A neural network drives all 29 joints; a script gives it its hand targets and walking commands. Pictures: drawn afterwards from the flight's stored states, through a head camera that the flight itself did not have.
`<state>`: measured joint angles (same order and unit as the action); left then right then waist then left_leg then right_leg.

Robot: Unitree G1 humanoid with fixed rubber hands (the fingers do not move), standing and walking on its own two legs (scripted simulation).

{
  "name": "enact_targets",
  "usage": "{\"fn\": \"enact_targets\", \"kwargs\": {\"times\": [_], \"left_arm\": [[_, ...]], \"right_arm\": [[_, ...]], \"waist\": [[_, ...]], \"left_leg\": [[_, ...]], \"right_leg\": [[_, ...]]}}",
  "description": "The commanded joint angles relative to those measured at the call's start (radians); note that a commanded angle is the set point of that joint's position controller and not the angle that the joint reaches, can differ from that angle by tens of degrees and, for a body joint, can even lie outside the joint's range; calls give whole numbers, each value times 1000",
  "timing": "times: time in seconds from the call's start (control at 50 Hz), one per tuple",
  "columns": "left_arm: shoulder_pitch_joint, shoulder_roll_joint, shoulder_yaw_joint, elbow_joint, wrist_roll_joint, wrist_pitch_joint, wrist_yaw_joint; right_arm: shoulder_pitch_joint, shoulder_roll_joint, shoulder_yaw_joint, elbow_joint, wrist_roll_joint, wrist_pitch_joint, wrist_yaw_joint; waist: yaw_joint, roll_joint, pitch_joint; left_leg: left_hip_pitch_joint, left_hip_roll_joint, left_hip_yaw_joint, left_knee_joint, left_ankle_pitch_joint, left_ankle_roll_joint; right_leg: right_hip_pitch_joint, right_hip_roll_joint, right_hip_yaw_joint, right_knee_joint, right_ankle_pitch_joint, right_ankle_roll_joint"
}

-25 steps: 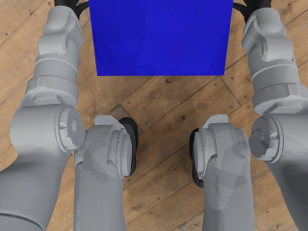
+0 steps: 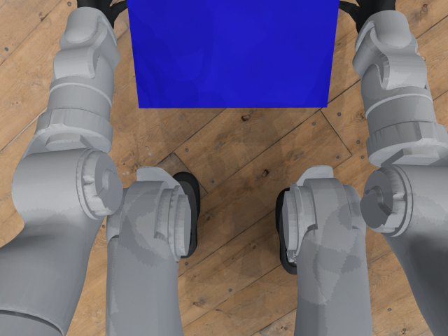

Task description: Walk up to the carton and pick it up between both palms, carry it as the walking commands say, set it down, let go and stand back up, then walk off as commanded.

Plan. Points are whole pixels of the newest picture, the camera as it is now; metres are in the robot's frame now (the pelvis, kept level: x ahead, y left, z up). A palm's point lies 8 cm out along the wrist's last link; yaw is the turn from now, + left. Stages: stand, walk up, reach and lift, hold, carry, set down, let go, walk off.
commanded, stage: set down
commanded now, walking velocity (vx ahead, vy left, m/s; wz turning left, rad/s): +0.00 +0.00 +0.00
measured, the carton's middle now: (232, 25) +0.53 +0.02 -0.25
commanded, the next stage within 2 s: none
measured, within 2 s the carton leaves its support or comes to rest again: rests again in 0.44 s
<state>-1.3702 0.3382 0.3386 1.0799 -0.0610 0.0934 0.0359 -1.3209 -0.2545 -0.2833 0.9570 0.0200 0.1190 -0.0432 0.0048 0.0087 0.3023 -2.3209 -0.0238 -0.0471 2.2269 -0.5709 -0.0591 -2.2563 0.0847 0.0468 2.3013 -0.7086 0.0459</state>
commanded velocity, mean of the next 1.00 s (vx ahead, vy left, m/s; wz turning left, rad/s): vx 0.00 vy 0.00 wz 0.00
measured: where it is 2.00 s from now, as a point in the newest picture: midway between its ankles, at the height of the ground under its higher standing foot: (237, 236)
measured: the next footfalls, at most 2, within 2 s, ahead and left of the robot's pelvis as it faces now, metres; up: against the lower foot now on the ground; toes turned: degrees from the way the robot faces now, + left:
none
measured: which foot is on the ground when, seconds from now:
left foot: down 0.00-1.00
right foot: down 0.00-1.00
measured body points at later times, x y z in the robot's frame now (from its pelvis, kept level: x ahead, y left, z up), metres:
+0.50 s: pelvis +0.00 +0.00 +0.00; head +0.36 -0.01 +0.25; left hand +0.53 +0.21 -0.19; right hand +0.52 -0.18 -0.20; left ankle +0.11 +0.13 -0.32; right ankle +0.08 -0.12 -0.32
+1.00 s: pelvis -0.02 +0.00 +0.00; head +0.35 -0.01 +0.25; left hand +0.51 +0.23 -0.19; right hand +0.51 -0.21 -0.20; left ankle +0.11 +0.13 -0.32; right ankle +0.08 -0.12 -0.32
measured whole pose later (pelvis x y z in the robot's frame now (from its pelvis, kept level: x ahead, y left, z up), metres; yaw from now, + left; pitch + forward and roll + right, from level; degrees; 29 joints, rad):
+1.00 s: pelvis -0.02 +0.00 +0.00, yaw -1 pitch +34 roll +1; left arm -1.38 0.44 0.17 1.21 -0.22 0.01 0.06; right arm -1.39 -0.41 -0.08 1.15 0.21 0.03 -0.07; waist 0.01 0.00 0.40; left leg -2.30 0.00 -0.04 2.23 -0.53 -0.04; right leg -2.25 0.05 0.03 2.30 -0.65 0.03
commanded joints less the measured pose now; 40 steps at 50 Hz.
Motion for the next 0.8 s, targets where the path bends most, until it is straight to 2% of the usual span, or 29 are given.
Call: {"fn": "enact_targets", "kwargs": {"times": [0.0,0.02,0.04,0.18,0.2,0.22,0.24,0.26,0.28,0.34,0.4,0.44,0.46,0.48,0.5,0.52,0.54,0.56,0.6,0.62,0.64,0.68,0.7,0.76,0.78], "left_arm": [[-258,-752,-271,7,-9,39,-225],[-266,-749,-272,-2,-9,37,-223],[-259,-737,-266,1,-3,34,-223],[-245,-661,-256,1,-9,14,-199],[-236,-644,-252,19,-8,13,-193],[-237,-626,-247,16,-9,7,-185],[-229,-593,-240,27,-13,3,-178],[-213,-561,-230,35,-8,-1,-167],[-206,-515,-225,39,-10,-9,-157],[-161,-339,-191,54,-19,-35,-108],[-106,-96,-172,71,-51,-67,-37],[-130,18,-177,25,-82,-97,6],[-149,39,-185,12,-107,-107,22],[-176,83,-183,-19,-124,-121,36],[-204,100,-188,-47,-138,-127,45],[-210,123,-187,-50,-158,-128,53],[-214,128,-190,-43,-172,-128,56],[-219,149,-184,-33,-184,-124,57],[-223,150,-198,1,-208,-112,54],[-222,153,-198,15,-207,-105,53],[-203,166,-194,52,-206,-96,49],[-234,200,-176,51,-198,-94,46],[-256,206,-172,19,-191,-96,45],[-313,244,-162,-7,-182,-108,41],[-300,234,-165,24,-183,-103,37]], "right_arm": [[-313,670,301,-7,20,24,213],[-299,671,293,-1,15,22,210],[-295,676,294,-1,12,21,209],[-278,601,272,17,6,4,184],[-271,580,263,20,3,0,180],[-275,559,265,17,9,-5,173],[-268,520,255,27,2,-9,165],[-258,482,242,27,2,-17,155],[-255,452,235,35,6,-20,145],[-204,271,189,57,9,-41,97],[-139,15,157,69,29,-71,21],[-152,-79,156,54,68,-97,-23],[-178,-110,162,34,88,-112,-37],[-204,-123,171,23,115,-122,-46],[-236,-147,174,-14,143,-129,-51],[-259,-183,170,-32,154,-138,-58],[-273,-205,178,-61,175,-141,-63],[-300,-229,177,-103,182,-145,-67],[-320,-237,200,-111,212,-141,-69],[-313,-232,217,-87,222,-134,-64],[-292,-239,218,-32,221,-121,-60],[-291,-236,230,39,226,-100,-49],[-308,-235,235,39,231,-95,-46],[-344,-268,213,58,217,-97,-41],[-331,-266,213,77,214,-96,-38]], "waist": [[-1,-57,-834],[-1,-45,-839],[2,-65,-829],[1,-64,-852],[-8,-59,-847],[5,-53,-860],[-9,-67,-855],[2,-47,-862],[-2,-64,-869],[1,-42,-885],[-18,-41,-908],[-4,-43,-957],[-16,-60,-991],[5,-69,-1037],[9,-59,-1069],[0,-79,-1107],[11,-66,-1144],[7,-71,-1171],[12,-74,-1166],[26,-71,-1135],[19,-69,-1100],[41,-68,-1038],[52,-62,-1025],[39,-54,-967],[26,-52,-944]], "left_leg": [[460,-58,106,-115,356,40],[461,-58,111,-119,348,38],[444,-59,105,-118,351,41],[455,-55,110,-117,366,31],[470,-52,105,-119,370,31],[469,-51,110,-114,368,27],[467,-50,104,-117,370,27],[485,-48,106,-118,369,25],[487,-46,103,-116,372,24],[521,-40,105,-119,376,15],[557,-29,90,-119,385,6],[570,-23,93,-114,410,0],[594,-20,77,-110,441,4],[615,-19,78,-111,463,4],[636,-18,73,-105,485,9],[649,-14,63,-104,498,14],[674,-11,64,-100,506,15],[676,-10,57,-104,500,21],[653,-4,63,-109,458,26],[649,1,63,-121,426,26],[617,8,69,-124,379,25],[563,18,77,-132,303,25],[559,24,80,-133,290,24],[517,29,82,-127,261,26],[510,32,77,-128,249,27]], "right_leg": [[305,7,-75,-268,430,-23],[310,12,-74,-268,425,-26],[317,9,-70,-271,436,-26],[348,8,-70,-265,451,-22],[337,6,-73,-263,452,-18],[342,5,-65,-261,451,-21],[349,3,-71,-262,453,-18],[345,4,-70,-257,447,-16],[358,-1,-72,-255,455,-13],[366,-7,-67,-259,448,-4],[397,-20,-61,-262,450,1],[443,-28,-48,-263,477,4],[446,-31,-56,-256,501,10],[466,-32,-52,-254,520,11],[455,-32,-51,-250,532,7],[480,-39,-57,-244,545,8],[483,-42,-56,-246,549,4],[502,-47,-65,-244,546,8],[506,-55,-68,-254,502,3],[483,-58,-69,-260,462,3],[476,-62,-69,-262,422,0],[458,-72,-55,-265,354,-3],[454,-76,-48,-268,340,-3],[425,-82,-36,-270,327,-7],[414,-84,-39,-272,321,-8]]}}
